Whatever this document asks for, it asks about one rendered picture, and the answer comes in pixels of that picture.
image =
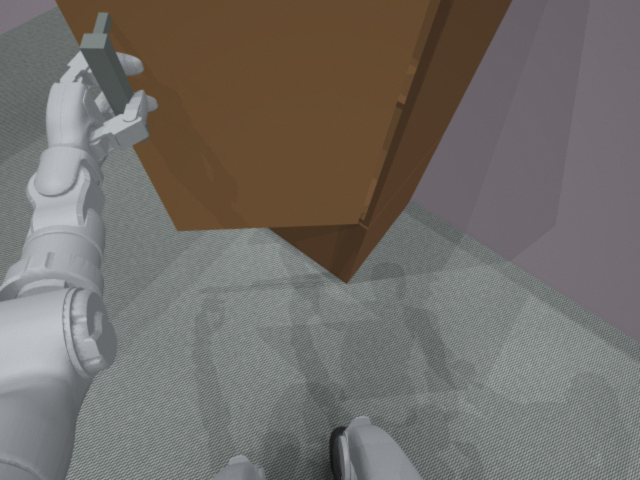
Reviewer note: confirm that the left robot hand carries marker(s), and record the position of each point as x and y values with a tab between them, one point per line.
72	115

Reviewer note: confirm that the handle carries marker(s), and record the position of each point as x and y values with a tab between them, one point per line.
103	61

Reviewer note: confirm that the right robot shin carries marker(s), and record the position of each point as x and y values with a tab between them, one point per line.
358	421

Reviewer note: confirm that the left robot forearm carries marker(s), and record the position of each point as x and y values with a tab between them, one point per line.
65	244

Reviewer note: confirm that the robot left upper arm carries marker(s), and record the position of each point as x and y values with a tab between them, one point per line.
52	345

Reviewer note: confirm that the robot right thigh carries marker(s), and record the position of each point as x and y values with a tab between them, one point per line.
367	452

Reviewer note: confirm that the cupboard door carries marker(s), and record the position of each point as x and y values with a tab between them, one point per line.
271	113

